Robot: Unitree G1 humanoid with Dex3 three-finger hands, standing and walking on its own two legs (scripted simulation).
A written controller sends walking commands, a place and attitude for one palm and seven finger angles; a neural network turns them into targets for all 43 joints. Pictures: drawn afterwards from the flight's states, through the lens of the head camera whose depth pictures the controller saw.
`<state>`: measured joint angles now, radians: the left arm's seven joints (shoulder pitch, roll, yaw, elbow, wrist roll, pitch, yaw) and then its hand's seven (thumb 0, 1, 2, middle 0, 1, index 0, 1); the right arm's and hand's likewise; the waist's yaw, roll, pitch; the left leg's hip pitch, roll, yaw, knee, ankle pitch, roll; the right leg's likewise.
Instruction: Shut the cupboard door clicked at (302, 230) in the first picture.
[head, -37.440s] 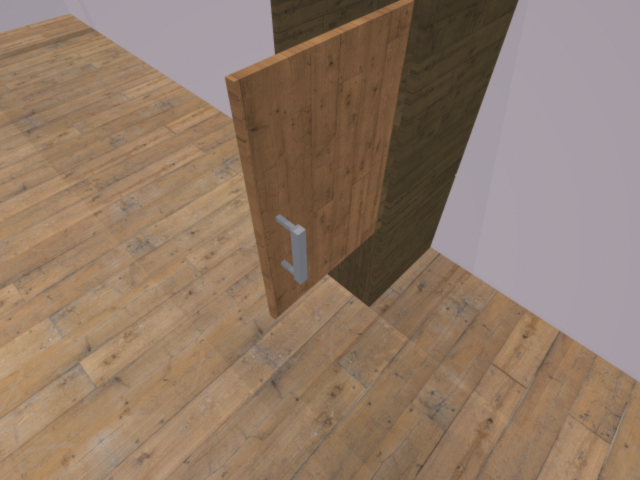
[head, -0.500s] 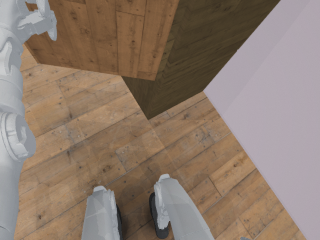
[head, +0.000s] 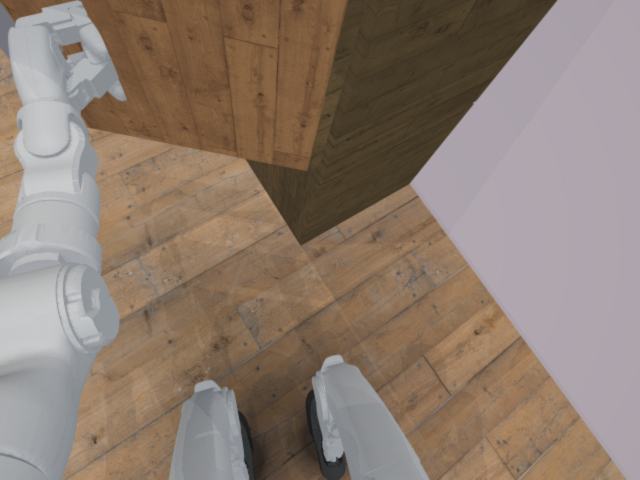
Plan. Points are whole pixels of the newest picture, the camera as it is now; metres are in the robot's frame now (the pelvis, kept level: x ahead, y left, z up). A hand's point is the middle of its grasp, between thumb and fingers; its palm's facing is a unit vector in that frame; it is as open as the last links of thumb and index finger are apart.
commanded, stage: pull the fist back off the door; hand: left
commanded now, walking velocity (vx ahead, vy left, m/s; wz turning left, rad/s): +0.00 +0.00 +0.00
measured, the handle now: (14, 18) +0.64 +0.24 +0.05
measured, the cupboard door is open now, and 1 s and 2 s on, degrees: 49 49 49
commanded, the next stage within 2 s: draw the hand back to the body in 0.58 s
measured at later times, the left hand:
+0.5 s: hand (104, 141) +0.49 +0.15 +0.06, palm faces +0.08 -1.00 -0.02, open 3.1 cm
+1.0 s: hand (31, 175) +0.42 +0.18 +0.11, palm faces +0.11 -0.99 -0.04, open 3.1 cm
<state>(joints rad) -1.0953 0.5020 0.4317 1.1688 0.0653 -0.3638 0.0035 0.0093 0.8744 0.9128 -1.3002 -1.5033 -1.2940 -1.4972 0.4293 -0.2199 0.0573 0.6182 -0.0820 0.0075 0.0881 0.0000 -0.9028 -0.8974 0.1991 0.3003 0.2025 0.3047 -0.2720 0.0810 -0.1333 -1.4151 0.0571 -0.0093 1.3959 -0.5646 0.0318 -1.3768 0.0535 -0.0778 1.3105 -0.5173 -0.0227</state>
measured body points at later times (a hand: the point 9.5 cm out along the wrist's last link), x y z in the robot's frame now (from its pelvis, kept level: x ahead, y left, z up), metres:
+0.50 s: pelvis +0.01 -0.01 +0.02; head +0.15 +0.01 +0.45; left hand +0.48 +0.20 +0.06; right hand +0.08 -0.28 -0.09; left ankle +0.03 +0.10 -0.59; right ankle +0.04 -0.11 -0.59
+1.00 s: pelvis +0.02 +0.00 +0.07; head +0.12 +0.00 +0.50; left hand +0.41 +0.23 +0.12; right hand +0.08 -0.25 -0.06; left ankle +0.03 +0.10 -0.59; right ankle +0.04 -0.11 -0.59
